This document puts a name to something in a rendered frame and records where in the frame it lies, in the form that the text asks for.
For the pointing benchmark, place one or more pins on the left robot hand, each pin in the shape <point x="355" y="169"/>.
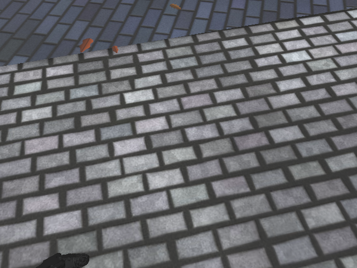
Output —
<point x="74" y="260"/>

